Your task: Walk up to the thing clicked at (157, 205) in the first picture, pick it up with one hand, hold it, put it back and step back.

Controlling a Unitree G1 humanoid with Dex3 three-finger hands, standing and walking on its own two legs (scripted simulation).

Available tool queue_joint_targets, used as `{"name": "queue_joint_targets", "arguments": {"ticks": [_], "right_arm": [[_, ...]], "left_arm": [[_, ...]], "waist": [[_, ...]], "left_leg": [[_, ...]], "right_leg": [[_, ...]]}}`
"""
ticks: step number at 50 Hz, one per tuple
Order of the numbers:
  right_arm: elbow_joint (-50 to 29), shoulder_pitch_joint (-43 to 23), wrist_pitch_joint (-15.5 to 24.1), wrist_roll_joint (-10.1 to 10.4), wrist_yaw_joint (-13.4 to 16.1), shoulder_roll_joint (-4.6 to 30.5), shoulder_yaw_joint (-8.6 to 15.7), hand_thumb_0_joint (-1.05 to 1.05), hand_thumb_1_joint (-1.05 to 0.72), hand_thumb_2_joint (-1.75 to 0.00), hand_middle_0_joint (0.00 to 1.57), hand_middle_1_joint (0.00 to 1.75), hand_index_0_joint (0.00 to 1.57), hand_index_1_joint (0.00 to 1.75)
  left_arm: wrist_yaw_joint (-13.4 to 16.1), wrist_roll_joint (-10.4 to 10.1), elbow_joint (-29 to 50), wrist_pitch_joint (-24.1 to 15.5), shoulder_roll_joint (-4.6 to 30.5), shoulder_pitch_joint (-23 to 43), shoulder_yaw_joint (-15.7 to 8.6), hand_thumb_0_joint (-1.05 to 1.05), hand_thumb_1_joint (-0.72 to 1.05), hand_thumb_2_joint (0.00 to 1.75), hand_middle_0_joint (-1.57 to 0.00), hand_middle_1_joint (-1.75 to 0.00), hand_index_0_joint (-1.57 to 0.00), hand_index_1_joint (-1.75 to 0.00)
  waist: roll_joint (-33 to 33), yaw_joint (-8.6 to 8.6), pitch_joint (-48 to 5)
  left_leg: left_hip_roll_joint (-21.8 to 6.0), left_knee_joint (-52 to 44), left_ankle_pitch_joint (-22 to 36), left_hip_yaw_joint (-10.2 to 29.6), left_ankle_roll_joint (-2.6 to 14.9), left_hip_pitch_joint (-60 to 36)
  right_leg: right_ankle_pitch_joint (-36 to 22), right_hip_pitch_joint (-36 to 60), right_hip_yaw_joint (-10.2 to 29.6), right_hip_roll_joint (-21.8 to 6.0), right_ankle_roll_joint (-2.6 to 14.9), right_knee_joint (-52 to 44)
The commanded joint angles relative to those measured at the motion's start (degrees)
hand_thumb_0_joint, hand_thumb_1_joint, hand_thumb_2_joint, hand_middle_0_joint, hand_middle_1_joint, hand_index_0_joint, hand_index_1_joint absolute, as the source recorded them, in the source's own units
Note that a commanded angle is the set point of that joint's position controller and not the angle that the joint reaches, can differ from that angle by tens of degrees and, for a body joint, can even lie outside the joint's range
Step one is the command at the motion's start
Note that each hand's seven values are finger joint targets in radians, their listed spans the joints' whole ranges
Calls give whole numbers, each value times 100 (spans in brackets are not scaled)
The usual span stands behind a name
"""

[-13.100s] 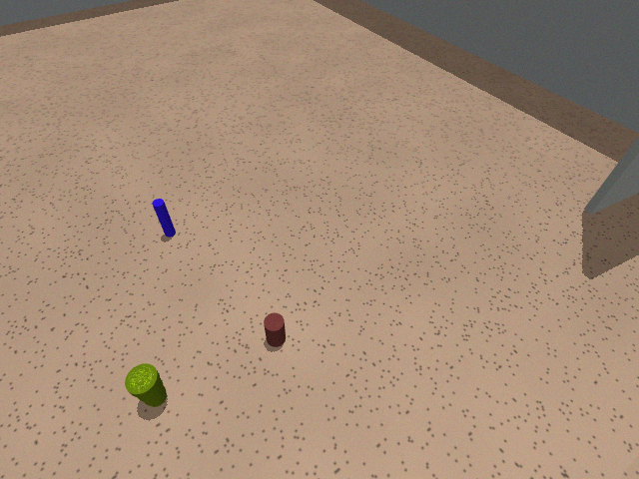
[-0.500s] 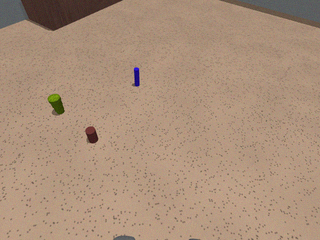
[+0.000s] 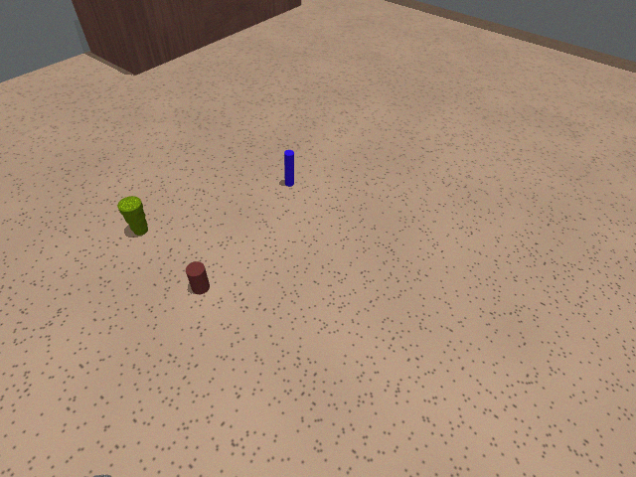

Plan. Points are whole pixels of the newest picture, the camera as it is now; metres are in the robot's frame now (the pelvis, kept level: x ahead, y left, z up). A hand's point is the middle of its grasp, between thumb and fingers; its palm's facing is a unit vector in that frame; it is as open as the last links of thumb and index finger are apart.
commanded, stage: walk up
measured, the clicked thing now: (289, 168) +1.48 +0.15 -0.68
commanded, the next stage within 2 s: stand in 0.04 s
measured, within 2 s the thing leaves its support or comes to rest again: neither
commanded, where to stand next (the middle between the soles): +0.06 -0.03 m, yaw -2 degrees
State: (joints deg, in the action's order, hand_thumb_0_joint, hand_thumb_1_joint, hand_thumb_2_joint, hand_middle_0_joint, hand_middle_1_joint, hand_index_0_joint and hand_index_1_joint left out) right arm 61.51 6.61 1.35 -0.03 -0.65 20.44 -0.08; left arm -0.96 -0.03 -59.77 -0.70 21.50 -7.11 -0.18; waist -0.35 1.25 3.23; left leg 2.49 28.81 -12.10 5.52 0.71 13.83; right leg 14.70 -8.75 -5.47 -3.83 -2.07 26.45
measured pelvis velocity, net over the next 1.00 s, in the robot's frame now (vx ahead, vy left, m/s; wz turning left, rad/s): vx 0.02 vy -0.02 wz -0.06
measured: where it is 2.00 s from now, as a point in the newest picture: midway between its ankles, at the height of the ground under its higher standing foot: outside the picture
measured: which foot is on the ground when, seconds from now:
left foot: down 0.00-1.00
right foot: down 0.00-1.00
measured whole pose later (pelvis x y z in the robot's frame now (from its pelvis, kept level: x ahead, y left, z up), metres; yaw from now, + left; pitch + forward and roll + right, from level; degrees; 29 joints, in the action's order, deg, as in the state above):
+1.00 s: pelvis +0.02 -0.02 +0.01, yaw -3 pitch -1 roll +0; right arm 67.1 4.3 0.5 -0.3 -0.6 19.8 0.3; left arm -0.4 0.4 -64.9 -0.5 20.2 -5.4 0.1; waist -0.1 0.0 2.7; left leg 0.0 17.5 -8.7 2.8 -1.0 7.8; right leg 11.4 -5.4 -2.7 -1.7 -0.7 17.8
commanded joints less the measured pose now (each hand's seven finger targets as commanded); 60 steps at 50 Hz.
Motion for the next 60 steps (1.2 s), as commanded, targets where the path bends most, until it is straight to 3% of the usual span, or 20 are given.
{"name": "queue_joint_targets", "arguments": {"ticks": [1, 2, 5, 7, 12, 17, 19, 22, 27, 32, 38, 41, 43, 50, 52, 60], "right_arm": [[-243, -321, 126, -7, 124, 1304, 269, 0, -90, -90, 20, 30, 20, 30], [-186, -434, 109, -24, 106, 1153, 243, 0, -90, -90, 20, 30, 20, 30], [-73, -451, 77, -13, 86, 1205, 260, 0, -90, -90, 20, 30, 20, 30], [-66, -533, 72, -8, 87, 1187, 268, 0, -90, -90, 20, 30, 20, 30], [16, -659, 73, -9, 80, 1199, 275, 0, -90, -90, 20, 30, 20, 30], [68, -665, 35, -15, 76, 1135, 271, 0, -90, -90, 20, 30, 20, 30], [87, -659, 49, -11, 80, 1140, 277, 0, -90, -90, 20, 30, 20, 30], [148, -588, 39, -13, 80, 1156, 274, 0, -90, -90, 20, 30, 20, 30], [171, -562, 57, -15, 88, 1106, 252, 0, -90, -90, 20, 30, 20, 30], [216, -540, 51, -21, 109, 1163, 242, 0, -90, -90, 20, 30, 20, 30], [225, -536, 7, -22, 91, 1142, 237, 0, -90, -90, 20, 30, 20, 30], [206, -524, 16, -27, 84, 1132, 228, 0, -90, -90, 20, 30, 20, 30], [200, -520, 31, -32, 89, 1117, 232, 0, -90, -90, 20, 30, 20, 30], [200, -505, 40, -22, 109, 1132, 217, 0, -90, -90, 20, 30, 20, 30], [183, -494, 47, -16, 120, 1157, 225, 0, -90, -90, 20, 30, 20, 30], [181, -441, 15, -14, 134, 1154, 202, 0, -90, -90, 20, 30, 20, 30]], "left_arm": [[87, -22, 203, -127, 1216, 297, -282, 0, 90, 90, -20, -30, -20, -30], [95, -15, 44, -109, 1115, 239, -222, 0, 90, 90, -20, -30, -20, -30], [105, 6, -49, -120, 1150, 389, -210, 0, 90, 90, -20, -30, -20, -30], [115, 14, -108, -148, 1179, 401, -211, 0, 90, 90, -20, -30, -20, -30], [121, 12, -243, -147, 1175, 421, -212, 0, 90, 90, -20, -30, -20, -30], [124, 37, -290, -127, 1175, 449, -206, 0, 90, 90, -20, -30, -20, -30], [128, 38, -280, -131, 1164, 435, -193, 0, 90, 90, -20, -30, -20, -30], [128, 34, -286, -127, 1175, 422, -206, 0, 90, 90, -20, -30, -20, -30], [140, 26, -276, -146, 1175, 402, -210, 0, 90, 90, -20, -30, -20, -30], [135, 20, -262, -127, 1122, 386, -206, 0, 90, 90, -20, -30, -20, -30], [136, 47, -267, -102, 1117, 346, -202, 0, 90, 90, -20, -30, -20, -30], [139, 44, -240, -114, 1123, 352, -212, 0, 90, 90, -20, -30, -20, -30], [143, 40, -215, -126, 1131, 378, -212, 0, 90, 90, -20, -30, -20, -30], [147, 20, -212, -125, 1114, 353, -224, 0, 90, 90, -20, -30, -20, -30], [149, 35, -189, -123, 1105, 338, -231, 0, 90, 90, -20, -30, -20, -30], [153, 23, -196, -107, 1103, 365, -243, 0, 90, 90, -20, -30, -20, -30]], "waist": [[245, -10, -536], [125, -17, -434], [121, -67, -304], [66, -66, -508], [133, -53, -490], [-54, -87, -381], [50, -94, -497], [88, -114, -515], [-43, -98, -680], [99, -94, -729], [11, -122, -354], [16, -116, -432], [-66, -111, -552], [-32, -101, -621], [42, -104, -813], [15, -132, -661]], "left_leg": [[-719, -743, 1018, 687, 166, 28], [-802, -911, 965, 594, 117, -178], [-793, -1130, 615, 588, 58, -14], [-804, -1020, 1196, 459, 59, -370], [-848, -1218, 972, 416, 55, -395], [-809, -1355, 569, 356, 14, -382], [-848, -1314, 1008, 326, 2, -605], [-816, -1378, 576, 310, 1, -453], [-890, -1242, 1499, 247, -3, -727], [-916, -1255, 1560, 209, -8, -669], [-844, -1373, 531, 214, -23, -553], [-864, -1344, 760, 205, -13, -620], [-904, -1268, 1215, 189, -26, -724], [-921, -1245, 1520, 160, -33, -740], [-951, -1160, 1856, 113, -14, -908], [-930, -1236, 1662, 86, -38, -798]], "right_leg": [[-212, 364, 476, -470, 386, -603], [-165, 205, 667, -437, 377, -768], [-144, 355, 692, -444, 325, -903], [-526, 365, 730, -495, 327, -944], [-564, 453, 743, -471, 294, -1024], [-235, 295, 756, -451, 300, -1139], [-467, 267, 771, -460, 322, -1109], [-346, 352, 788, -450, 304, -1148], [-998, 417, 786, -484, 307, -1062], [-1087, 551, 764, -462, 292, -1049], [-272, 154, 822, -428, 279, -1247], [-447, 168, 827, -438, 287, -1224], [-800, 287, 832, -456, 305, -1170], [-1209, 491, 770, -438, 284, -1120], [-1590, 594, 759, -454, 287, -1043], [-1461, 594, 758, -434, 271, -1105]]}}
